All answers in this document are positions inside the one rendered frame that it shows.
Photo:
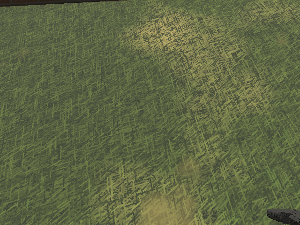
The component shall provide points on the robot right hand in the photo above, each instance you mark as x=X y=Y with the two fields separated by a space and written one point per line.
x=286 y=216

